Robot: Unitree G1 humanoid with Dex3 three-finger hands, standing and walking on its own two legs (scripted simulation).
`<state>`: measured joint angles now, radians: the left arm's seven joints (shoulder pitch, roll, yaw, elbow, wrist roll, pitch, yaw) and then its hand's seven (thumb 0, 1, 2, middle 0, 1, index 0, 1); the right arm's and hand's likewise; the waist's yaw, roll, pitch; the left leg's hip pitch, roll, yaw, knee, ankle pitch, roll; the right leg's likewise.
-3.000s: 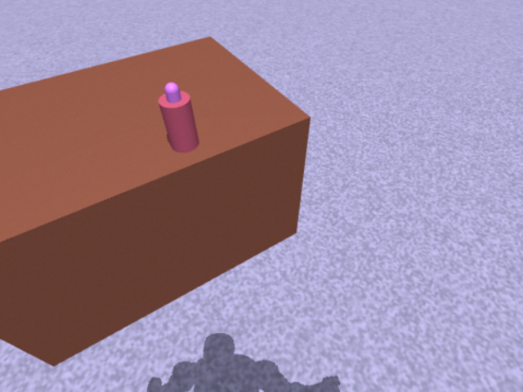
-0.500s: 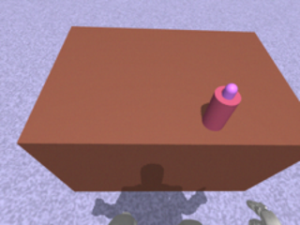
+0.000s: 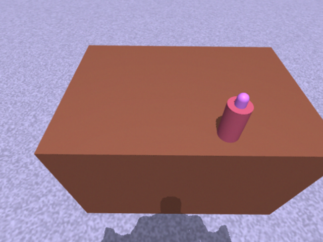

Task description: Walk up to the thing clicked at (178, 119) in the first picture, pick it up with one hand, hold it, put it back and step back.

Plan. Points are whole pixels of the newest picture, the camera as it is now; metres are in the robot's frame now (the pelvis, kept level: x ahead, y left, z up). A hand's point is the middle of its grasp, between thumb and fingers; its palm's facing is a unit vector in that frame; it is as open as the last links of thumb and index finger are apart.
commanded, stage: walk up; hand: right
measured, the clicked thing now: (235, 116) +0.50 -0.23 -0.01
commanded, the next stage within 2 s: stand in 1.32 s
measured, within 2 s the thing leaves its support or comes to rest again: neither
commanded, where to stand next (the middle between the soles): +0.09 -0.01 m, yaw -1 degrees
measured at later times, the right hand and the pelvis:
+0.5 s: hand out of the picture +0.12 -0.26 -0.13, palm faces -0.02 +0.94 -0.35, open 7.4 cm; pelvis +0.02 +0.00 +0.02, yaw +0 degrees
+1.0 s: hand out of the picture +0.11 -0.26 -0.13, palm faces -0.02 +0.94 -0.34, open 7.4 cm; pelvis +0.03 -0.01 +0.02, yaw +1 degrees
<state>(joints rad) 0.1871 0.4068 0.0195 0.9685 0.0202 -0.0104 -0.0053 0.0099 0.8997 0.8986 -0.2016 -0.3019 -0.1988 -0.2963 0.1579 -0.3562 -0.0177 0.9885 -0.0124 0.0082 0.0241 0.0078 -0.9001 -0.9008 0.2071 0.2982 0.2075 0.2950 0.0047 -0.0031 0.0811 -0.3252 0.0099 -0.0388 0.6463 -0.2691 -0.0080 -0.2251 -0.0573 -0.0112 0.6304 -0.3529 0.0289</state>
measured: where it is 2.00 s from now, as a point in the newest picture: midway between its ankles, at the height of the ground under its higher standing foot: outside the picture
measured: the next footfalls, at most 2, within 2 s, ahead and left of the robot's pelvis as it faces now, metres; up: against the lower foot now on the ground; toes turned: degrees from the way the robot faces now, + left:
none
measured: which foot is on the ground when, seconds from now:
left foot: down 0.00-1.00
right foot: down 0.00-1.00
